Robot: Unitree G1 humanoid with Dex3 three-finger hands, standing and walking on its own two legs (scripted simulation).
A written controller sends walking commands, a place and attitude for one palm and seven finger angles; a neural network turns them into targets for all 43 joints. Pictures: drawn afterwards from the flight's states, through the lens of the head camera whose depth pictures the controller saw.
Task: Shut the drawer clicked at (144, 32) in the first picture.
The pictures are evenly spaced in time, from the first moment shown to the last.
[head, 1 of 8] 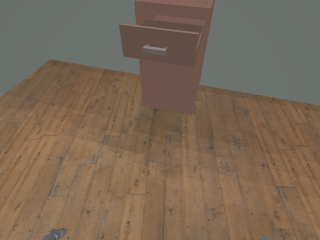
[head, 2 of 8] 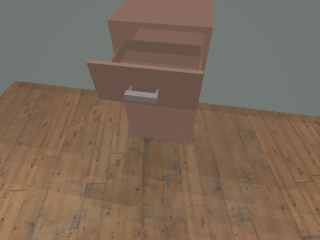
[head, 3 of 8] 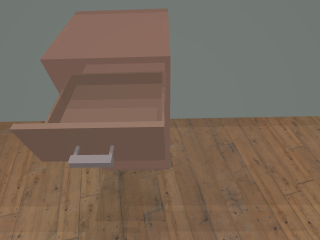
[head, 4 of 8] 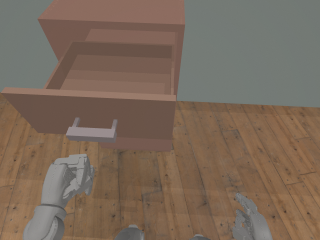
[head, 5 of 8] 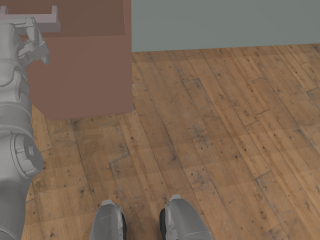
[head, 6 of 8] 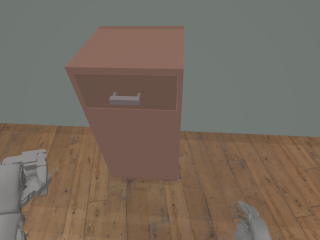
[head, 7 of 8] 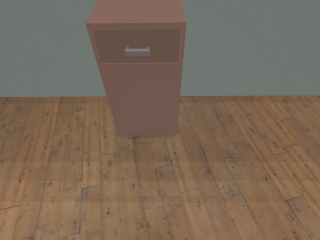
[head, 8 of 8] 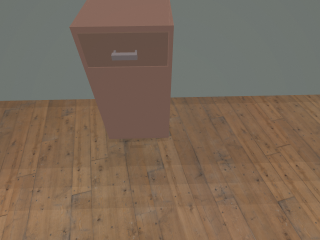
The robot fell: no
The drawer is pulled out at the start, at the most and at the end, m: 0.30 0.30 0.00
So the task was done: yes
